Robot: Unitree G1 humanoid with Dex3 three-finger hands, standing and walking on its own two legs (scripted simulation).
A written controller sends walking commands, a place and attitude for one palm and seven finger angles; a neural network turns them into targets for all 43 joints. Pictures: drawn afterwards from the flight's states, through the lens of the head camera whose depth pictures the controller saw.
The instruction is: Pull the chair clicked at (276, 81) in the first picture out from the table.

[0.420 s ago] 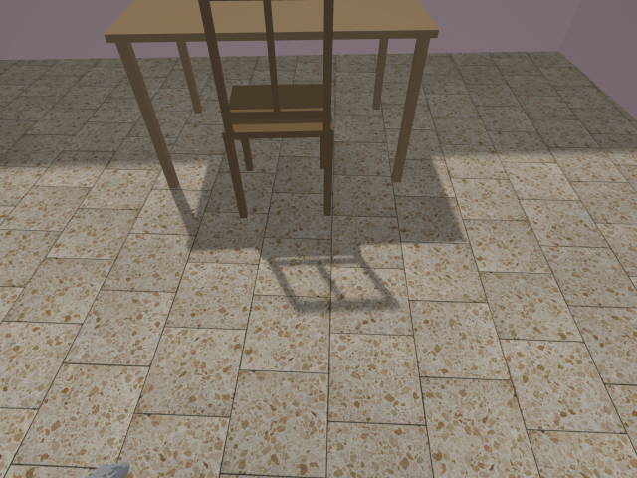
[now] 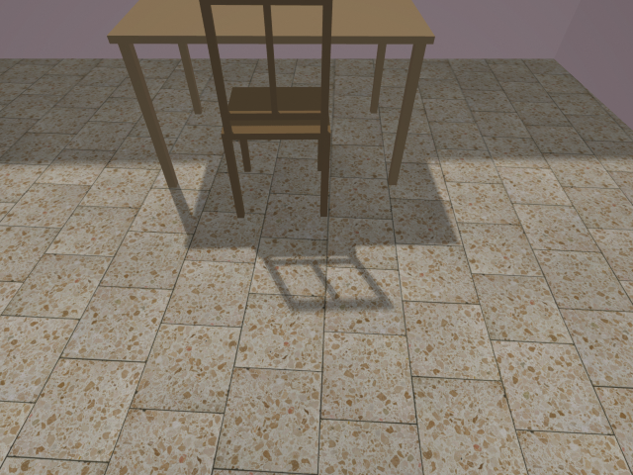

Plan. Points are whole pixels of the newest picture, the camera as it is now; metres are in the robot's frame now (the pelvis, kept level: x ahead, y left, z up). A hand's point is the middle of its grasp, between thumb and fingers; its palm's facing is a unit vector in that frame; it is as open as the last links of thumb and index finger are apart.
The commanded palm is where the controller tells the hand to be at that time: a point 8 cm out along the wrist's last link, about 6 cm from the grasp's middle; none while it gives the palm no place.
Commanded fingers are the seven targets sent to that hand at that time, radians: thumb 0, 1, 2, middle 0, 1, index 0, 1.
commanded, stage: stand and wait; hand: left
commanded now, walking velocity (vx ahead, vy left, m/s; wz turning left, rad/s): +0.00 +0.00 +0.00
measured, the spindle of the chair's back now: (271, 63) +1.33 +0.23 -0.07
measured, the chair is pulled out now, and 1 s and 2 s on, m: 0.00 0.00 0.00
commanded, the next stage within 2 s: look at it before walking up in 0.58 s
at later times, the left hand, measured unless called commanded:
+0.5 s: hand out of the picture +0.06 +0.25 -0.15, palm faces -0.03 -0.94 -0.33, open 7.4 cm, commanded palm none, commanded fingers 0.00 0.90 0.90 -0.20 -0.30 -0.20 -0.30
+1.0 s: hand out of the picture +0.06 +0.25 -0.16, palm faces -0.03 -0.95 -0.33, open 7.4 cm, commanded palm none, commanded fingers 0.00 0.90 0.90 -0.20 -0.30 -0.20 -0.30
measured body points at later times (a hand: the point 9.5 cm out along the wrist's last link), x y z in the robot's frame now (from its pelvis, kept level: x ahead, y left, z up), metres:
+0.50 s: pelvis -0.01 +0.00 +0.00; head -0.01 +0.00 +0.45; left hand +0.06 +0.29 -0.13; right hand +0.05 -0.30 -0.13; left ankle -0.01 +0.13 -0.74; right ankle -0.01 -0.11 -0.74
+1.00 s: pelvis -0.01 +0.01 +0.00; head +0.00 +0.01 +0.45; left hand +0.07 +0.30 -0.13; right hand +0.07 -0.29 -0.13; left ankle -0.01 +0.13 -0.74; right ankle -0.01 -0.11 -0.74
